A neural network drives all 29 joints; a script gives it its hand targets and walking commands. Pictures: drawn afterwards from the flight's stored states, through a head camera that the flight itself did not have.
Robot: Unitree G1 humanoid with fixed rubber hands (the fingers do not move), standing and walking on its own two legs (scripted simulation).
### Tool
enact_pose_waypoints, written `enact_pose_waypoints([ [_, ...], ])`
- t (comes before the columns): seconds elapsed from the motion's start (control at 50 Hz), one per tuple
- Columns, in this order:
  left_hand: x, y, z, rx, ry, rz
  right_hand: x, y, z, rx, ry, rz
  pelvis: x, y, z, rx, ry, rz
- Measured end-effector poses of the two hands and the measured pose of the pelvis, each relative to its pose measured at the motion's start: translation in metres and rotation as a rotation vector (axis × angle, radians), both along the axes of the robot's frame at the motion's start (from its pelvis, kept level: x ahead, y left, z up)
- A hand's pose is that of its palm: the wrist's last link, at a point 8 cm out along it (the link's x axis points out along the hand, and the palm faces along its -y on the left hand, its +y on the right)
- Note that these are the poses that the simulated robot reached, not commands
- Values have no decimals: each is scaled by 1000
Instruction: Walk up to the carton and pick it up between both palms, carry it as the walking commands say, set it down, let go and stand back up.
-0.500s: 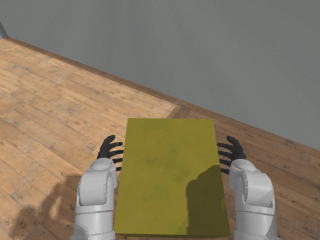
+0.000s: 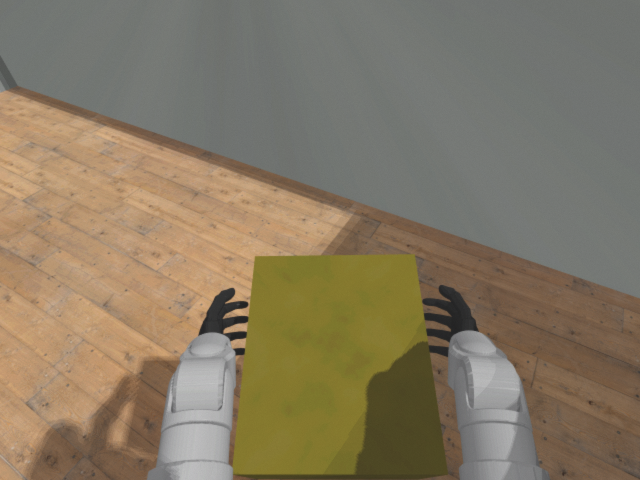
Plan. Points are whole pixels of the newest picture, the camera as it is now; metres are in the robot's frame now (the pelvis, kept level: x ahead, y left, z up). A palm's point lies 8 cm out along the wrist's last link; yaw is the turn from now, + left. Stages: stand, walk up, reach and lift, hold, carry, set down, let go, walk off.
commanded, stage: hold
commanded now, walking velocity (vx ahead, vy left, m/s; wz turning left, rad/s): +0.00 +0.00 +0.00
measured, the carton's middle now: (336, 366) +0.30 +0.01 -0.06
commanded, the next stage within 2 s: set down in 0.10 s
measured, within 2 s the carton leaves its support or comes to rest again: neither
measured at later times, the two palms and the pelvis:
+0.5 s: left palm (225, 327) +0.32 +0.16 +0.01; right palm (457, 326) +0.33 -0.16 +0.01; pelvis +0.04 -0.01 +0.01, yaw +2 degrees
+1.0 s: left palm (239, 348) +0.34 +0.16 -0.07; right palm (442, 355) +0.34 -0.16 -0.08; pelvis +0.00 +0.01 -0.03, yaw +2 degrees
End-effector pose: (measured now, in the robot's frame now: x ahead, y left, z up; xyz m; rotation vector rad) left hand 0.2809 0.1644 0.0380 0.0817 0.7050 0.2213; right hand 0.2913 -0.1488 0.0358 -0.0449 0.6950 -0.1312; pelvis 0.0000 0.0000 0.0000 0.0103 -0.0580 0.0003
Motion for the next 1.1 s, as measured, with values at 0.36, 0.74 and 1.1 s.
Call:
enact_pose_waypoints([
  [0.36, 40, -4, 7, -52, -15, -26, 36, -10, 7, 19, -15, 8, 31, -5, 9, -10, -57, 27],
  [0.74, 51, 7, -62, -71, 15, -31, 46, 0, -64, 17, 34, 15, 31, 4, -3, -22, 185, 48],
  [1.1, 65, -4, -132, -92, -16, -9, 53, -8, -135, 46, 11, -38, -14, 4, -50, -14, 458, 34],
])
